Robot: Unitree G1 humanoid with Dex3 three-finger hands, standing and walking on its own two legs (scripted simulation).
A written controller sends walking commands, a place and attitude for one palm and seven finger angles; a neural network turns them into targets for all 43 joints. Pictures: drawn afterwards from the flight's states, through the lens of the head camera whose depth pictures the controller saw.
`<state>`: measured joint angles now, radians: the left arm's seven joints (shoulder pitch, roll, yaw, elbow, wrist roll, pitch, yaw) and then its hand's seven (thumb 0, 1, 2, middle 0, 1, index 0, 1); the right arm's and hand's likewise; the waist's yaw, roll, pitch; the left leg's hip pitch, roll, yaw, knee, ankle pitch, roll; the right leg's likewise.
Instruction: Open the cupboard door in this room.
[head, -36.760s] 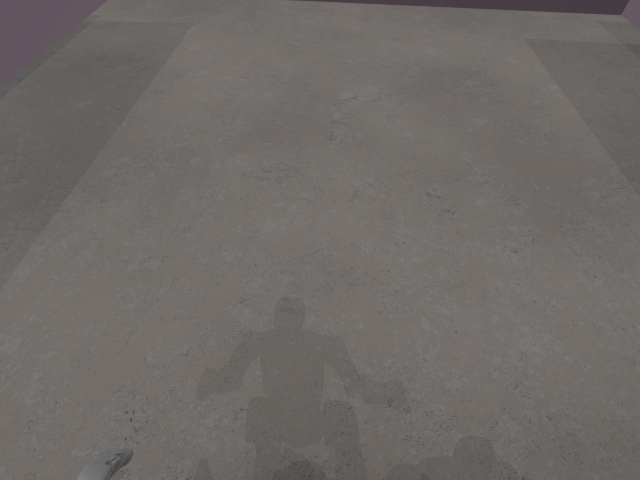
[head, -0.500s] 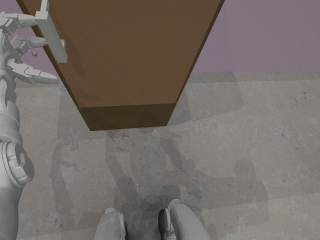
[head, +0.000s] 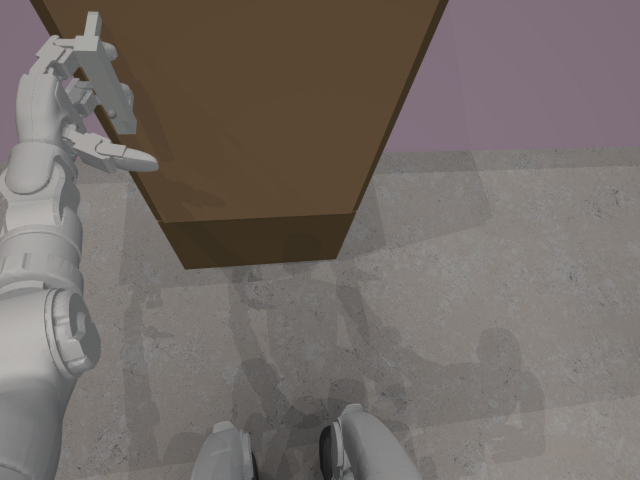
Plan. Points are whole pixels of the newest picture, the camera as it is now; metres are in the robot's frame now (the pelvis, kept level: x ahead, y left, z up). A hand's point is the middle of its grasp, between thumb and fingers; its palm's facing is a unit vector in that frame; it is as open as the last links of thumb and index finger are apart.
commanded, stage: slide the fingers in behind the handle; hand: left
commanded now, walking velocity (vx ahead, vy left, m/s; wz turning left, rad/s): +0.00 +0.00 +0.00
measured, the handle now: (111, 77) +0.58 +0.19 +0.08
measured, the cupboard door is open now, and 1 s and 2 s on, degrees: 0 0 18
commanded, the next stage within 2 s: close the thumb around the handle in 0.50 s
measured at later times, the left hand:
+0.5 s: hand (114, 116) +0.53 +0.18 +0.07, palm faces +0.00 -1.00 -0.02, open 14.0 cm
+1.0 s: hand (120, 115) +0.53 +0.18 +0.07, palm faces -0.02 -1.00 -0.02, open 9.5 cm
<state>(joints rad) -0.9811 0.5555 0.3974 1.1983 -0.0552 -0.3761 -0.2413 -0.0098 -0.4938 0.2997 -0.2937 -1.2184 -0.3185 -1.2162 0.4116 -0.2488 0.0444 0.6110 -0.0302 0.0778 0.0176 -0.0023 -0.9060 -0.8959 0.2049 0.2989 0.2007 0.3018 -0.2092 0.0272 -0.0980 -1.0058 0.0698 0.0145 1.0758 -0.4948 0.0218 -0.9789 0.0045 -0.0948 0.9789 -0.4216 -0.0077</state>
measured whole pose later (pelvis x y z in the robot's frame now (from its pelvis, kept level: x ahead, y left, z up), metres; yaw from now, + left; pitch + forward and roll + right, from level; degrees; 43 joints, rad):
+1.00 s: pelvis +0.00 +0.00 +0.00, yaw +0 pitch +24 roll -4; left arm -0.97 0.52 0.39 1.19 -0.06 -0.39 -0.23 0.00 0.16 0.58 -0.34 -1.27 -0.35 -1.27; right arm 0.42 -0.25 0.04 0.62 -0.03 0.07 0.02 0.00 -0.91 -0.90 0.20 0.30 0.20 0.30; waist -0.21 0.03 -0.10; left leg -1.01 0.07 0.02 1.08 -0.50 0.03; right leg -0.98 0.00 -0.08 0.99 -0.42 0.00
